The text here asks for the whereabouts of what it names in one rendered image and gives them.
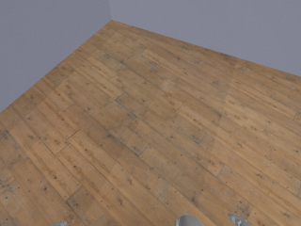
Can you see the right robot hand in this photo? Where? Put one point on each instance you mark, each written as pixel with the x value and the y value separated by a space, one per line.
pixel 238 220

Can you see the robot right thigh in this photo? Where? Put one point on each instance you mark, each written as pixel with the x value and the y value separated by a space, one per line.
pixel 187 220

